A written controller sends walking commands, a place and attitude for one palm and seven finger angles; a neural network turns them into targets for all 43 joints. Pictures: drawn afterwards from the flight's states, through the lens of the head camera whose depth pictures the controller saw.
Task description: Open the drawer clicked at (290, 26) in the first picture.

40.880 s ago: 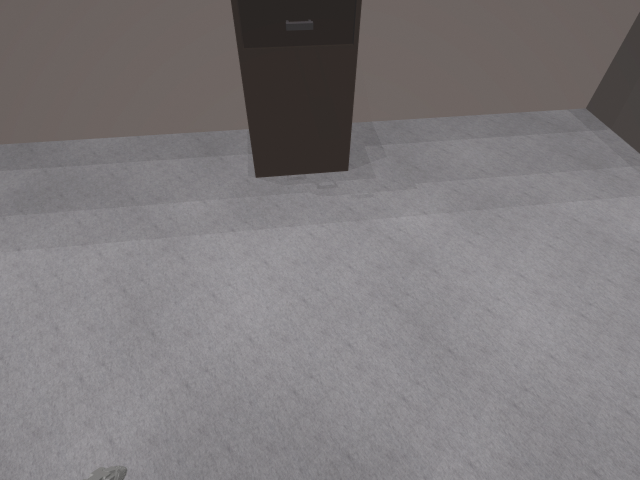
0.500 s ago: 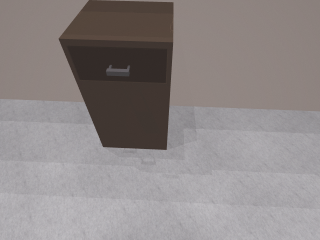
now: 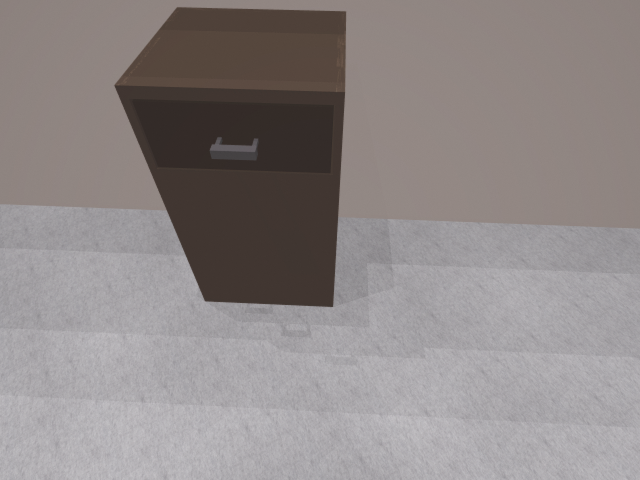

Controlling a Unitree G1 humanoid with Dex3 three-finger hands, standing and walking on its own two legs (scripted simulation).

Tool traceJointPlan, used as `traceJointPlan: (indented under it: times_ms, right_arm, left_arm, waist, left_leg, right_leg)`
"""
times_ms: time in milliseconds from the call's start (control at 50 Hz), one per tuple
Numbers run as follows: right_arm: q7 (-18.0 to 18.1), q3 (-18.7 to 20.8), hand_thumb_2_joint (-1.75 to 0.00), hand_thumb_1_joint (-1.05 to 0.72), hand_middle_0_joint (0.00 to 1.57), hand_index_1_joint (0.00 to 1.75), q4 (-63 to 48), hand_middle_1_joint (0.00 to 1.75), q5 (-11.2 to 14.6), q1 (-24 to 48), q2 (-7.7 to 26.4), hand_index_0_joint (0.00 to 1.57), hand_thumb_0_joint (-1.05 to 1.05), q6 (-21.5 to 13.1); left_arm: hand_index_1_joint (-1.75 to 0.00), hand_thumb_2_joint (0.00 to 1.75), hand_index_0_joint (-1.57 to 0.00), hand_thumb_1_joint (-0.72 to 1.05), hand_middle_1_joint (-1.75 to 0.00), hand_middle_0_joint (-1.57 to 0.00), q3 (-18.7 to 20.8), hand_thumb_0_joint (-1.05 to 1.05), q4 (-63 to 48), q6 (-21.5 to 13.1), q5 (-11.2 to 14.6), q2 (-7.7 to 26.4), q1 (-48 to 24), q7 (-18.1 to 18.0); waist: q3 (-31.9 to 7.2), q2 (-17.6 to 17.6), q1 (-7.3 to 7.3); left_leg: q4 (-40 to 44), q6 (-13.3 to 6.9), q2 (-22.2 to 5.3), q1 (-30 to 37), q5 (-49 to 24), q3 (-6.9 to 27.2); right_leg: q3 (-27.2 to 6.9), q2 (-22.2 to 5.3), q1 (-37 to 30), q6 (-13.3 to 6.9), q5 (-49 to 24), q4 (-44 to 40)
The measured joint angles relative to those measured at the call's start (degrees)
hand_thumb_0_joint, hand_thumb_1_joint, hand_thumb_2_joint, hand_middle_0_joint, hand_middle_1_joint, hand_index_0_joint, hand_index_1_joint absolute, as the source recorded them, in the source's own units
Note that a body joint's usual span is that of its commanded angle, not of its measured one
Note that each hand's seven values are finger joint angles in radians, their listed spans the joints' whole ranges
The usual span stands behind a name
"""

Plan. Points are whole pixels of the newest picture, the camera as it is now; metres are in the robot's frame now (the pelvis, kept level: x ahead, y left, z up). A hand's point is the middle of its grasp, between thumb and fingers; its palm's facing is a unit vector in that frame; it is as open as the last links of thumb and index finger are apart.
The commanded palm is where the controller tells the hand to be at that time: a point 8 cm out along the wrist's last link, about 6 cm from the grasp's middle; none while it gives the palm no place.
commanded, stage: take the last steps up to it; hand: left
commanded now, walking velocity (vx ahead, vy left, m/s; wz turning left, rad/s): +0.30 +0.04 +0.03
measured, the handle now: (235, 147) +0.78 +0.23 -0.05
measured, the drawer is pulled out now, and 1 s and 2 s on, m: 0.00 0.00 0.00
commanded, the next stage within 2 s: come to a stop and stand still in 0.70 s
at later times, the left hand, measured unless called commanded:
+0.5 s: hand (218, 440) +0.21 +0.18 -0.19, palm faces +0.03 -0.98 -0.18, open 7.4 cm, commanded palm none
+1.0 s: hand (240, 355) +0.35 +0.16 -0.18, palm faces +0.09 -0.96 -0.25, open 7.3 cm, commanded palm none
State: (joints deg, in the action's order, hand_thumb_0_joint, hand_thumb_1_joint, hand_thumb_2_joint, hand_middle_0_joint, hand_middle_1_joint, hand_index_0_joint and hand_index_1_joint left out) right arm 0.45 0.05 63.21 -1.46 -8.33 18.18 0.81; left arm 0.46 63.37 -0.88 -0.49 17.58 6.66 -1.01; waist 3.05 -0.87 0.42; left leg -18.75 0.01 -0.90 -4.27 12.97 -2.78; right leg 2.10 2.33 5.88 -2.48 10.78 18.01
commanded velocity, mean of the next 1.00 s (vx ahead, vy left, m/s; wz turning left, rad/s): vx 0.11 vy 0.04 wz -0.01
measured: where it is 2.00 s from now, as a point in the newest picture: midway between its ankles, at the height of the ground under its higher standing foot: (337, 463)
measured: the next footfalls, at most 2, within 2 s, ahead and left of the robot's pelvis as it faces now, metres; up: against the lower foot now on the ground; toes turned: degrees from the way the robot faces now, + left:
right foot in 0.50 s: +0.24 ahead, -0.13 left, +0.00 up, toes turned -4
left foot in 0.70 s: +0.22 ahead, +0.14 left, +0.00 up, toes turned +7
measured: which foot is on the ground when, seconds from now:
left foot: down 0.00-0.50, up 0.52-0.68, down 0.70-0.88, up 0.90-1.00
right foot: down 0.00-0.22, up 0.24-0.48, down 0.50-1.00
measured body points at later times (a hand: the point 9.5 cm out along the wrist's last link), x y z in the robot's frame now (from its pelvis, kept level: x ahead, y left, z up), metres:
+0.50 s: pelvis +0.12 -0.01 -0.03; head +0.17 -0.01 +0.42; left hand +0.21 +0.23 -0.18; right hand -0.04 -0.19 -0.16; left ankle -0.03 +0.11 -0.74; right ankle +0.20 -0.12 -0.75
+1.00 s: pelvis +0.28 -0.03 -0.02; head +0.34 -0.04 +0.43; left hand +0.34 +0.21 -0.16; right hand +0.33 -0.27 -0.18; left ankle +0.23 +0.10 -0.73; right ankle +0.25 -0.14 -0.75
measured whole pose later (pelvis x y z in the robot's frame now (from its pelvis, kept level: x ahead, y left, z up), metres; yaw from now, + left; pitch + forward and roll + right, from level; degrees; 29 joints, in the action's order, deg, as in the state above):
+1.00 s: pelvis +0.28 -0.03 -0.02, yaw +4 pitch +0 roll +1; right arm 1.9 2.7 58.4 -0.6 -11.8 11.0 1.6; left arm 3.1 56.1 -2.0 -1.4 10.4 8.5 -1.4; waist 7.2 -0.7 0.4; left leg -42.9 2.3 -3.0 -17.0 28.6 -2.6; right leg 6.1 -3.1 13.3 -0.9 21.1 34.6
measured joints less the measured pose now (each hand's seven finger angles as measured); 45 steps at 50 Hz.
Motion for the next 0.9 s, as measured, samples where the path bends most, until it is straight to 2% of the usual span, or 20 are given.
traceJointPlan:
  times_ms: [140,200,240,280,320,360,400,460,500,540,580,620,680,700,740,780,820,840,880,900]
  right_arm:
    - [-0.3,-0.3,-0.90,-0.91,0.19,0.30,0.9,0.30,-0.4,-5.7,-4.2,0.20,0.00,0.0]
    - [0.0,-0.3,-0.90,-0.91,0.19,0.30,1.3,0.30,-0.3,-7.8,-6.8,0.20,0.00,-0.6]
    - [0.5,-0.1,-0.90,-0.91,0.20,0.30,1.2,0.30,-0.5,-9.2,-8.3,0.20,0.00,-1.9]
    - [1.2,0.0,-0.90,-0.91,0.20,0.30,0.8,0.30,-0.7,-11.4,-9.6,0.20,0.00,-3.1]
    - [1.7,-0.1,-0.90,-0.91,0.20,0.30,1.0,0.30,-0.8,-14.0,-10.9,0.20,0.00,-3.7]
    - [2.0,-0.1,-0.90,-0.91,0.20,0.30,2.1,0.30,-0.9,-16.3,-11.8,0.20,0.00,-3.8]
    - [2.1,-0.3,-0.90,-0.91,0.20,0.30,3.4,0.30,-0.9,-18.4,-12.4,0.20,0.00,-3.5]
    - [2.1,-0.3,-0.90,-0.91,0.20,0.30,5.2,0.30,-0.7,-21.2,-12.9,0.21,0.00,-3.0]
    - [1.8,-0.2,-0.90,-0.91,0.20,0.30,6.0,0.30,0.0,-23.2,-13.8,0.21,0.00,-2.4]
    - [1.4,0.5,-0.90,-0.91,0.20,0.30,6.3,0.30,0.6,-22.1,-13.4,0.21,0.00,-1.0]
    - [1.0,1.4,-0.90,-0.91,0.20,0.30,5.2,0.30,0.3,-19.1,-12.4,0.21,0.00,0.1]
    - [0.7,2.1,-0.90,-0.91,0.20,0.30,2.7,0.30,0.0,-15.5,-11.6,0.21,0.00,0.4]
    - [0.5,2.6,-0.90,-0.91,0.20,0.30,-1.8,0.30,-0.3,-11.9,-10.7,0.20,0.00,-1.5]
    - [0.5,2.6,-0.90,-0.91,0.19,0.30,-3.4,0.30,-0.6,-11.7,-9.8,0.20,0.00,-2.6]
    - [1.0,2.8,-0.90,-0.92,0.19,0.30,-4.7,0.30,-1.1,-10.0,-9.8,0.20,0.00,-3.4]
    - [1.0,2.5,-0.90,-0.92,0.19,0.29,-5.5,0.30,-1.5,-9.0,-10.4,0.20,0.00,-3.8]
    - [1.1,2.0,-0.90,-0.92,0.19,0.30,-5.9,0.30,-1.6,-8.7,-10.4,0.20,-0.01,-4.1]
    - [1.2,1.8,-0.90,-0.92,0.19,0.30,-5.9,0.30,-1.6,-8.6,-10.2,0.20,-0.01,-4.0]
    - [1.3,1.5,-0.90,-0.92,0.20,0.30,-5.7,0.30,-0.7,-9.0,-10.3,0.20,0.00,-3.1]
    - [1.3,1.4,-0.90,-0.92,0.20,0.30,-5.4,0.30,-0.1,-8.8,-10.1,0.20,0.00,-2.4]
  left_arm:
    - [-0.30,0.90,-0.20,0.91,-0.30,-0.20,0.6,0.00,0.0,0.5,-0.1,-3.6,5.3,0.9]
    - [-0.30,0.90,-0.20,0.90,-0.30,-0.20,1.2,0.00,0.5,0.5,-0.1,-4.8,7.9,1.0]
    - [-0.30,0.90,-0.20,0.91,-0.30,-0.20,1.4,0.00,1.3,1.1,0.0,-5.6,9.0,1.0]
    - [-0.30,0.90,-0.20,0.91,-0.30,-0.20,1.5,0.00,1.8,1.8,-0.1,-6.4,8.8,1.0]
    - [-0.30,0.90,-0.20,0.91,-0.30,-0.20,1.8,0.01,1.2,2.2,-0.2,-7.0,7.6,1.2]
    - [-0.30,0.90,-0.20,0.91,-0.30,-0.20,1.9,0.01,-0.3,2.2,-0.3,-7.6,5.8,1.6]
    - [-0.30,0.90,-0.20,0.91,-0.30,-0.20,2.1,0.01,-2.1,2.0,-0.3,-8.2,3.7,2.0]
    - [-0.30,0.90,-0.20,0.91,-0.30,-0.20,2.4,0.01,-4.6,1.1,-0.3,-8.4,1.1,2.3]
    - [-0.30,0.90,-0.20,0.91,-0.30,-0.20,2.8,0.01,-6.3,-0.5,-0.4,-7.6,0.3,2.4]
    - [-0.30,0.90,-0.20,0.91,-0.30,-0.20,3.3,0.00,-7.1,-1.7,-0.1,-7.9,-0.5,1.6]
    - [-0.30,0.90,-0.20,0.91,-0.30,-0.20,3.4,0.00,-7.2,-1.5,-0.3,-8.3,0.0,0.5]
    - [-0.30,0.90,-0.20,0.91,-0.30,-0.20,3.5,0.00,-6.7,-1.0,-0.8,-8.2,1.1,0.0]
    - [-0.30,0.90,-0.20,0.93,-0.30,-0.20,4.2,-0.01,-5.5,-0.2,-0.8,-7.4,2.9,-0.2]
    - [-0.30,0.90,-0.20,0.94,-0.30,-0.20,4.1,-0.01,-5.4,0.3,-0.6,-7.6,3.6,0.1]
    - [-0.30,0.90,-0.20,0.94,-0.30,-0.20,4.2,-0.01,-5.2,1.2,-0.3,-7.1,4.3,0.9]
    - [-0.30,0.90,-0.20,0.93,-0.30,-0.20,4.5,0.00,-4.9,1.6,-0.6,-6.4,4.1,1.5]
    - [-0.30,0.90,-0.20,0.93,-0.30,-0.20,4.3,0.00,-5.2,1.2,-0.7,-6.3,3.1,1.8]
    - [-0.30,0.90,-0.20,0.93,-0.30,-0.20,4.1,0.00,-5.6,0.7,-0.6,-6.5,2.6,1.9]
    - [-0.30,0.90,-0.20,0.92,-0.30,-0.20,3.7,0.00,-7.1,-0.9,-0.6,-6.1,2.5,1.9]
    - [-0.30,0.90,-0.20,0.92,-0.30,-0.20,3.5,0.00,-7.3,-1.6,-0.5,-6.1,2.3,1.6]
  waist:
    - [-1.0,-0.1,-0.11]
    - [-0.4,1.1,-0.36]
    - [0.4,2.0,-0.36]
    - [1.4,1.9,0.54]
    - [2.6,1.7,1.30]
    - [3.8,0.9,1.61]
    - [4.8,-0.1,1.85]
    - [5.5,-1.4,2.18]
    - [5.0,0.0,2.29]
    - [6.0,-0.2,2.12]
    - [5.7,-0.4,2.55]
    - [4.7,0.6,2.95]
    - [2.5,2.1,2.61]
    - [1.3,0.9,2.32]
    - [0.5,1.3,1.98]
    - [0.4,2.1,1.81]
    - [0.8,1.3,1.61]
    - [1.2,0.6,1.43]
    - [1.4,1.2,1.01]
    - [1.6,1.3,0.85]
  left_leg:
    - [-8.3,-0.3,-0.7,-2.0,6.7,0.7]
    - [-10.2,-0.9,-0.1,-1.5,9.1,0.2]
    - [-9.8,-1.5,0.6,-0.3,10.0,-0.9]
    - [-8.7,-2.0,1.0,1.2,10.2,-1.0]
    - [-7.0,-1.9,1.2,2.8,10.0,-0.3]
    - [-5.4,-1.6,1.0,4.2,9.9,0.5]
    - [-4.6,-1.1,0.4,5.5,10.3,1.1]
    - [-6.5,-0.1,-1.1,6.6,13.0,1.9]
    - [-16.2,0.0,-0.9,3.3,16.1,1.5]
    - [-35.0,-0.6,-1.7,-4.2,18.9,1.8]
    - [-44.3,-1.0,-3.0,-11.2,19.7,1.9]
    - [-42.0,-0.9,-4.5,-15.7,18.6,1.2]
    - [-26.5,-0.1,-5.3,-15.6,12.0,-0.9]
    - [-20.0,-0.4,-5.8,-14.8,12.2,0.1]
    - [-20.3,0.8,-5.7,-14.8,9.7,-0.7]
    - [-18.5,1.8,-5.3,-12.9,8.7,-1.6]
    - [-15.3,3.1,-5.4,-10.5,7.7,-1.2]
    - [-14.4,3.5,-5.7,-9.5,7.6,-0.7]
    - [-16.9,3.5,-5.1,-9.4,8.2,-0.7]
    - [-20.1,3.3,-4.7,-10.1,10.8,-0.3]
  right_leg:
    - [0.6,0.5,0.4,-0.1,5.3,5.3]
    - [0.2,-0.1,0.9,0.3,8.2,8.7]
    - [0.2,-1.1,4.4,0.2,11.0,17.8]
    - [0.7,-1.8,9.7,0.1,14.7,30.4]
    - [1.5,-3.1,14.3,0.1,15.2,37.0]
    - [2.3,-4.4,17.6,0.2,13.8,36.7]
    - [3.2,-5.3,19.5,0.1,11.7,32.5]
    - [4.8,-4.7,18.9,-0.6,7.5,24.3]
    - [4.1,-5.2,15.8,-2.0,3.3,18.2]
    - [5.2,-5.1,15.2,-0.5,3.8,21.1]
    - [6.3,-4.4,14.0,0.1,5.7,20.8]
    - [6.2,-3.9,13.2,0.5,5.8,18.9]
    - [4.7,-3.7,13.2,0.5,6.6,18.3]
    - [4.7,-3.0,14.2,0.4,9.5,20.2]
    - [3.3,-3.5,16.7,0.7,14.8,27.3]
    - [2.2,-4.3,18.6,1.0,16.4,32.8]
    - [2.6,-4.6,18.4,1.1,16.9,31.6]
    - [3.2,-4.5,17.1,1.1,15.1,27.6]
    - [2.8,-5.4,13.4,1.0,0.7,18.3]
    - [3.1,-5.7,12.1,1.2,2.1,18.4]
